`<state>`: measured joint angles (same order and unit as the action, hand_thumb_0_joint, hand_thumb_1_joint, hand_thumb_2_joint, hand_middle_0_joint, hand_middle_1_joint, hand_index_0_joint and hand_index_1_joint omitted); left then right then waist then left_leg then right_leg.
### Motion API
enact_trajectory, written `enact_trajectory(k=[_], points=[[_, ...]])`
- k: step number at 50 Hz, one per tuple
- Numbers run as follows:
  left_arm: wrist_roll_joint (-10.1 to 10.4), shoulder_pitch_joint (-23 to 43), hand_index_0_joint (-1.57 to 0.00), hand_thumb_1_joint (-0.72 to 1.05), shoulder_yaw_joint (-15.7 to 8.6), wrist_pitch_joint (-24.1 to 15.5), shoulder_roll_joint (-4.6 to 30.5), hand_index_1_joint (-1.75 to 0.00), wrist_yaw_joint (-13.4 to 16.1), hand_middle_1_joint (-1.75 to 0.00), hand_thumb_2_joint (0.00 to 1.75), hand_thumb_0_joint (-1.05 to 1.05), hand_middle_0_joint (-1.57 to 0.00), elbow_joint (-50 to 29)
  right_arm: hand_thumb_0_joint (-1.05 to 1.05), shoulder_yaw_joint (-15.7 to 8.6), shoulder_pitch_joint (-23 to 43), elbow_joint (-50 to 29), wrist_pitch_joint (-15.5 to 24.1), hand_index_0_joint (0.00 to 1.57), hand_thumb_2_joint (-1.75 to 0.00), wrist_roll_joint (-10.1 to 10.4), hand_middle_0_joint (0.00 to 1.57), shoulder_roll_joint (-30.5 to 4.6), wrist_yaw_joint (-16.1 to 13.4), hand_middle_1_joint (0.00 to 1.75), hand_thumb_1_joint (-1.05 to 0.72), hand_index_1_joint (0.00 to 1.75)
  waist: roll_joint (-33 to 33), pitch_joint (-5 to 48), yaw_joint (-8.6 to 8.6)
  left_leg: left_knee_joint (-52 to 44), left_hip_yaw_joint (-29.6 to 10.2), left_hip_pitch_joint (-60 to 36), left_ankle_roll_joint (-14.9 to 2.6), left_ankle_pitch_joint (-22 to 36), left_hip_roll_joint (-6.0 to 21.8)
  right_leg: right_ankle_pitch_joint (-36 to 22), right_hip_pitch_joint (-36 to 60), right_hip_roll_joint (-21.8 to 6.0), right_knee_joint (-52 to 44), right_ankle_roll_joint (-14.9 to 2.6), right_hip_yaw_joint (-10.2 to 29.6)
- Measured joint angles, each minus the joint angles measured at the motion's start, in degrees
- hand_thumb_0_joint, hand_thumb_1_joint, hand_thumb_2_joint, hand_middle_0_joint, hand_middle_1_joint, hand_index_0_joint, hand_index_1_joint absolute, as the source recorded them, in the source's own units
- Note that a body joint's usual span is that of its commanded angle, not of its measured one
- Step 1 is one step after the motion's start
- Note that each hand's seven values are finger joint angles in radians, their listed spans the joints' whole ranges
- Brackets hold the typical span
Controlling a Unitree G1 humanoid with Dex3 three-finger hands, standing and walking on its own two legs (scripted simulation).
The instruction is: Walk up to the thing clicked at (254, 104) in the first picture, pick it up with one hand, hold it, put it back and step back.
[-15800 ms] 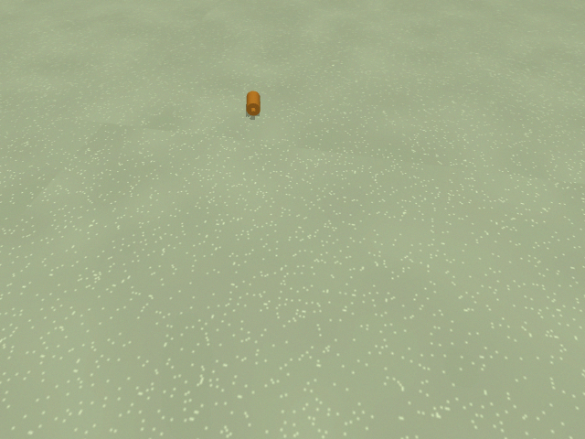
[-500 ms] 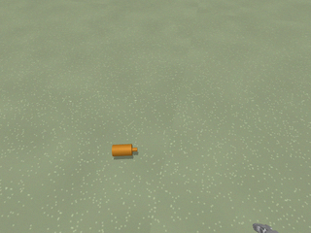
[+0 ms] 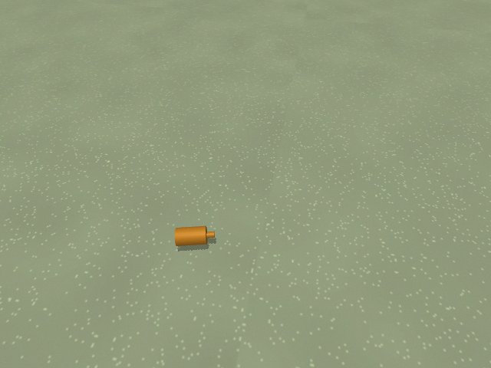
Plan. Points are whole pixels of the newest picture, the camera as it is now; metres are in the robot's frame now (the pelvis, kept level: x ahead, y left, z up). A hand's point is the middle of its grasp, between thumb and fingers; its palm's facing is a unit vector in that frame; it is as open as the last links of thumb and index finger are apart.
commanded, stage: stand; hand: left
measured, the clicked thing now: (195, 235) +0.79 +0.24 -0.74
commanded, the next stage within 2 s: walk up in 0.30 s
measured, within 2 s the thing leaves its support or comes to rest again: neither
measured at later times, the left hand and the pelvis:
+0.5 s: hand out of the picture +0.06 +0.29 -0.16, palm faces +0.04 -0.94 -0.35, open 7.4 cm; pelvis +0.03 +0.02 -0.01, yaw +2 degrees
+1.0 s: hand (110, 299) +0.28 +0.29 -0.15, palm faces -0.07 -0.93 -0.36, open 7.4 cm; pelvis +0.19 +0.02 -0.02, yaw +0 degrees
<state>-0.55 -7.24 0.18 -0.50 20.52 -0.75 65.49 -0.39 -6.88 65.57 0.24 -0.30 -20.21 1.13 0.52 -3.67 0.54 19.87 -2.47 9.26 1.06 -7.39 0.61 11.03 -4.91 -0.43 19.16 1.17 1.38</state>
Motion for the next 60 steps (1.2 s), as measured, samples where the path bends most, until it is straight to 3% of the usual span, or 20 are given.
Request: enact_trajectory(k=[15, 19, 21, 23, 26, 28, 29, 32, 35, 41, 45, 48, 50, 52, 54, 56, 60], points=[[0.1, 0.2, -0.21, 0.9, 0.2, 0.0, 0.0, -0.3, 0.0, -0.3, 0.9, 0.01, -0.2, -0.9, 0.01, 0.4, -0.1, -0.1, 0.2, 0.2, -0.9, 0.1, 0.2, -0.1, -0.1, 0.3, -0.9, 0.3, -0.4, 0.5, 0.14, 0.1, 0.1, 0.3, -0.23, -0.1, -0.3, 0.2, -0.4, -0.3, 0.3, 0.21, 0.1], [-1.0, -2.3, -0.21, 0.9, -1.9, -0.4, 0.1, -0.3, -1.4, -0.3, 0.9, 0.01, -0.2, -3.4, 0.01, -1.4, -2.9, -2.8, 0.2, 0.2, -0.9, -0.9, 0.2, -0.5, 1.5, 0.3, -0.9, 0.3, -0.1, 2.3, -0.11, 6.6, -0.6, 2.6, -2.34, -12.3, -0.7, 10.8, -1.5, 0.0, 4.6, -2.28, -0.2], [-1.3, -3.9, -0.21, 0.9, -2.8, -1.3, 0.4, -0.3, -1.6, -0.3, 0.9, 0.0, -0.2, -5.2, 0.01, -2.2, -4.1, -4.0, 0.1, 0.2, -0.9, -1.3, 0.2, -1.3, 1.7, 0.3, -0.9, 0.3, 0.2, 2.5, -0.57, 11.7, -0.4, 4.9, -2.49, -14.7, -0.6, 7.3, -1.1, 0.2, 3.7, -2.75, -0.4], [-1.5, -5.3, -0.21, 0.9, -3.6, -1.9, 0.8, -0.3, -1.6, -0.3, 0.9, 0.0, -0.2, -6.5, 0.01, -2.9, -4.7, -4.8, 0.1, 0.2, -0.9, -1.5, 0.2, -2.1, 1.8, 0.3, -0.9, 0.3, 0.3, 1.5, -1.33, 17.8, 0.7, 7.7, -2.14, -15.6, -0.3, 2.4, 0.1, -0.2, 2.4, -1.98, -0.7], [-1.9, -7.6, -0.21, 0.9, -4.1, -1.2, 1.6, -0.3, -1.9, -0.3, 0.9, 0.0, -0.21, -7.2, 0.01, -4.0, -5.7, -6.2, 0.5, 0.2, -0.9, -1.4, 0.2, -3.4, 2.4, 0.3, -0.9, 0.3, 0.9, 1.1, -1.74, 17.3, 1.9, 9.1, -2.32, -15.6, 1.4, 5.0, 1.8, -0.4, 2.5, -0.98, -1.4], [-1.9, -8.9, -0.21, 0.9, -4.3, -0.2, 2.9, -0.3, -2.1, -0.3, 0.9, 0.0, -0.21, -7.5, 0.01, -4.8, -6.4, -7.6, 1.7, 0.2, -0.9, -1.6, 0.2, -3.4, 2.6, 0.3, -0.9, 0.3, -0.4, 0.5, -1.49, 12.5, 3.2, 7.4, -2.16, -8.4, 1.1, 8.6, 1.1, -1.7, 7.2, -1.09, -1.3], [-1.7, -9.5, -0.21, 0.9, -4.4, 0.2, 3.4, -0.3, -2.0, -0.3, 0.9, 0.01, -0.2, -7.7, 0.01, -5.2, -6.6, -8.3, 2.4, 0.2, -0.9, -1.9, 0.2, -3.3, 2.4, 0.3, -0.9, 0.3, -1.5, 0.1, -1.54, 12.3, 4.2, 6.9, -2.28, -4.8, 0.4, 11.2, -0.9, -2.5, 12.9, -2.14, -0.5], [-1.1, -10.3, -0.21, 0.9, -4.0, 1.2, 4.2, -0.3, -1.7, -0.3, 0.9, 0.01, -0.2, -7.3, 0.01, -5.2, -8.0, -10.3, 3.5, 0.2, -0.9, -1.8, 0.2, -2.5, 1.9, 0.3, -0.9, 0.3, -3.0, 0.0, -0.32, 12.6, 5.2, 5.4, -3.12, -6.8, -0.6, 15.1, -9.4, 0.4, 32.0, -3.83, 3.6], [-0.4, -10.6, -0.2, 0.9, -3.7, 0.5, 4.8, -0.3, -2.0, -0.3, 0.9, 0.01, -0.2, -8.1, 0.01, -4.2, -9.8, -11.5, 3.5, 0.2, -0.9, -1.2, 0.2, -1.6, 1.5, 0.3, -0.9, 0.3, -4.1, -0.3, 0.0, 8.6, 5.8, 1.6, -3.41, -6.7, -1.1, 11.2, -15.6, 0.8, 37.6, -3.63, 3.5], [-0.9, -10.0, -0.2, 0.9, -3.5, 0.3, 4.6, -0.3, -3.4, -0.3, 0.9, 0.01, -0.2, -10.5, 0.01, -3.2, -13.2, -13.7, 4.1, 0.2, -0.9, -0.6, 0.2, -1.0, 1.4, 0.3, -0.9, 0.3, -4.0, -1.0, 0.72, 2.4, 6.6, -5.3, -3.33, -6.9, -1.5, 3.9, -22.0, -2.4, 29.3, -1.4, 1.4], [-1.0, -8.1, -0.2, 0.9, -3.7, 0.3, 3.8, -0.3, -4.3, -0.3, 0.9, 0.01, -0.2, -12.3, 0.01, -3.0, -14.9, -14.8, 3.8, 0.2, -0.9, -0.4, 0.2, -1.7, 1.6, 0.3, -0.9, 0.3, -2.8, -1.6, 1.17, 2.4, 6.8, -8.0, -2.68, -9.5, -1.3, -1.0, -22.1, -4.3, 20.3, -1.81, -0.2], [-0.9, -6.6, -0.2, 0.9, -3.8, 0.0, 3.2, -0.3, -4.6, -0.3, 0.9, 0.01, -0.2, -13.3, 0.01, -3.0, -15.8, -15.5, 3.4, 0.2, -0.9, -0.4, 0.2, -2.2, 1.6, 0.3, -0.9, 0.3, -1.6, -1.2, 1.8, 4.9, 6.7, -8.8, -1.66, -13.0, -0.7, -1.6, -19.9, -4.1, 16.1, -2.54, -1.5], [-0.8, -6.0, -0.21, 0.9, -4.0, -0.7, 3.0, -0.3, -4.4, -0.3, 0.9, 0.01, -0.2, -14.3, 0.01, -2.9, -16.7, -16.0, 3.1, 0.2, -0.9, -0.4, 0.21, -2.6, 1.4, 0.3, -0.9, 0.3, -0.8, -0.6, 2.1, 8.3, 6.2, -8.5, -0.8, -16.5, 0.1, -1.1, -16.8, -3.1, 13.6, -3.11, -2.4], [-1.1, -4.8, -0.21, 0.9, -4.4, -1.8, 2.3, -0.3, -3.8, -0.3, 0.9, 0.01, -0.2, -15.6, 0.01, -2.8, -16.4, -16.1, 2.7, 0.2, -0.9, -0.2, 0.2, -2.9, 0.9, 0.3, -0.9, 0.3, 1.4, -1.5, 2.0, 18.5, 4.9, -5.2, -1.78, -19.4, 2.4, -1.7, -15.7, -1.2, 14.9, -2.46, -4.0], [-0.5, -4.0, -0.21, 0.9, -4.3, -2.7, 1.7, -0.3, -3.2, -0.3, 0.9, 0.01, -0.2, -17.4, 0.01, -2.3, -15.1, -15.9, 2.2, 0.2, -0.9, 0.0, 0.2, -2.6, 0.4, 0.3, -0.9, 0.3, 1.4, -2.6, 1.25, 33.4, 2.4, 1.3, -2.81, -20.5, 1.3, 1.0, -15.2, -1.1, 17.1, -2.68, -4.4], [0.2, -4.2, -0.21, 0.9, -3.7, -2.9, 0.8, -0.3, -2.8, -0.3, 0.9, 0.0, -0.2, -18.6, 0.01, -2.0, -14.0, -16.1, 2.2, 0.2, -0.9, 0.4, 0.2, -3.0, 0.2, 0.3, -0.9, 0.3, 1.6, -3.0, 0.46, 42.4, 1.2, 7.1, -3.17, -19.6, 0.1, 1.8, -13.4, -1.1, 15.9, -3.14, -4.4], [0.0, -6.1, -0.21, 0.9, -2.5, -2.3, 0.0, -0.3, -2.1, -0.3, 0.9, 0.0, -0.2, -19.4, 0.01, -2.3, -12.3, -17.3, 2.7, 0.2, -0.9, 0.4, 0.2, -3.6, 0.5, 0.3, -0.9, 0.3, 2.0, -2.5, -0.17, 39.5, 1.8, 14.1, -2.12, -15.7, 1.6, 1.8, -10.3, -0.6, 12.2, -3.32, -4.5]])
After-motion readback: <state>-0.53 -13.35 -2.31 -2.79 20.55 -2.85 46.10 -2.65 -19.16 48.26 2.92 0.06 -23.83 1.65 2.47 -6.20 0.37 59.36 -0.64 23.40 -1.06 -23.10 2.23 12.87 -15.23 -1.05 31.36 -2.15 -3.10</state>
